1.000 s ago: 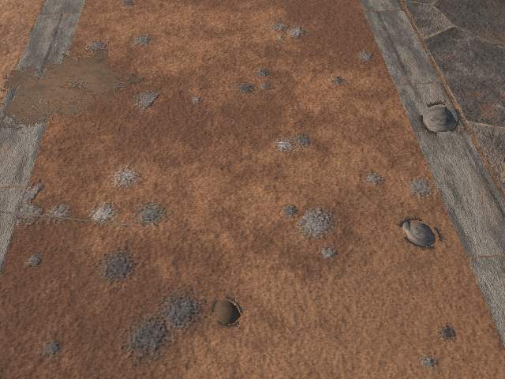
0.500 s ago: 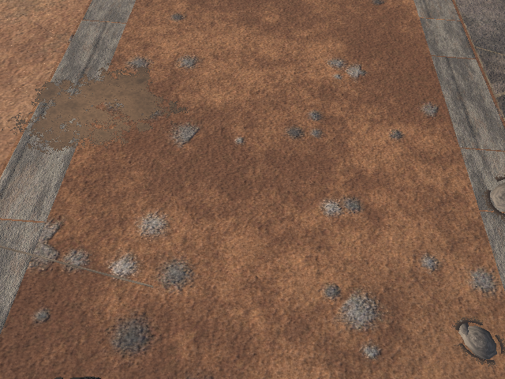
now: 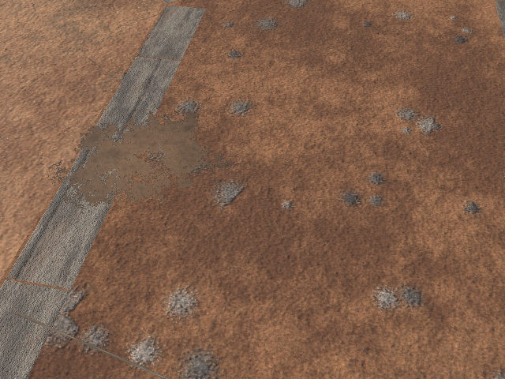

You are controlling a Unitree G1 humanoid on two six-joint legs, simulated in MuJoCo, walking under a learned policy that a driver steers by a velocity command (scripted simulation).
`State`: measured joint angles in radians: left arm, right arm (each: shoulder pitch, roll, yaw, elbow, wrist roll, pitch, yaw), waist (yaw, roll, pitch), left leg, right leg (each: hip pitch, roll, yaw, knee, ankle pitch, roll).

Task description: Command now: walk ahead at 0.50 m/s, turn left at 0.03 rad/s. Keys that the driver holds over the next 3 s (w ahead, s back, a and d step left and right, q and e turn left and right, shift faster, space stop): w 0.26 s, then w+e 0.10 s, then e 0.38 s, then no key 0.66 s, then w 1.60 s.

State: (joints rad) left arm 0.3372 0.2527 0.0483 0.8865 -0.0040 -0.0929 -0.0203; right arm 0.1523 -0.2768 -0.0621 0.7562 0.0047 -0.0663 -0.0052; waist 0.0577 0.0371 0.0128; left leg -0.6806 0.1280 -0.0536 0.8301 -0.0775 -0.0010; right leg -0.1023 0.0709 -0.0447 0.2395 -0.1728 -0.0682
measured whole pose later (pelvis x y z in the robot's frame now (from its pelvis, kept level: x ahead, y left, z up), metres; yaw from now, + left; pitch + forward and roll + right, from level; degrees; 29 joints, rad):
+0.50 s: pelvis +0.27 +0.07 +0.00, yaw -5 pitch +1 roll +1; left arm 0.19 0.30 0.07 0.82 -0.01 -0.04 0.00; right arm 0.28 -0.25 -0.06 0.85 -0.02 -0.10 0.01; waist -0.03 -0.05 0.03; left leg -0.13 -0.04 0.13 0.28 -0.18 0.06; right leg -0.68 -0.09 0.07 0.95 -0.14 0.01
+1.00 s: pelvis +0.41 +0.03 -0.01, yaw -17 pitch +3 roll +0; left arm 0.15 0.27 0.06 0.69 0.02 0.01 0.01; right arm 0.13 -0.28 -0.05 0.80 0.00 0.01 -0.04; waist 0.01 0.02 0.03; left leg -0.51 0.05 -0.06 0.87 -0.38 -0.06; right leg -0.40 0.08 0.03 0.46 -0.11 -0.07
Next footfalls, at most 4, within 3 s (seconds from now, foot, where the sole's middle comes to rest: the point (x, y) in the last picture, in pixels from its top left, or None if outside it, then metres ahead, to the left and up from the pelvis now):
0.22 left None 0.30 0.15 -0.79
0.72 right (312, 375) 0.50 -0.08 -0.79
1.10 left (218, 363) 0.52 0.17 -0.78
2.10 left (269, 237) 0.92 0.05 -0.78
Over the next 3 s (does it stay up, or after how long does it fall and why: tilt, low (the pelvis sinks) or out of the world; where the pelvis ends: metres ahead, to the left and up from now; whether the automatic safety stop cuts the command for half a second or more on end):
stays up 1.18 -0.18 0.00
